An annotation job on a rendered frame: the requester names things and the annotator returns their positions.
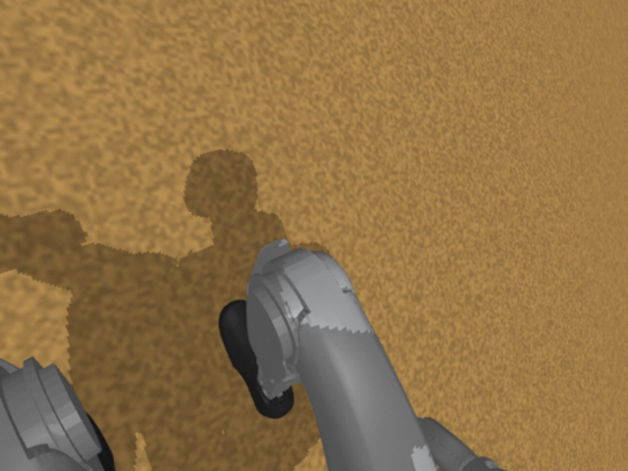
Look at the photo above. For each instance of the right robot foot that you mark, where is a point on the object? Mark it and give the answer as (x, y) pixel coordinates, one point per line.
(233, 330)

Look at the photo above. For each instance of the right robot hand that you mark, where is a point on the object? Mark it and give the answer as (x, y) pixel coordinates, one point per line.
(449, 452)

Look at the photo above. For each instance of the left robot foot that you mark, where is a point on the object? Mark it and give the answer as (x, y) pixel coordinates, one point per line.
(105, 456)

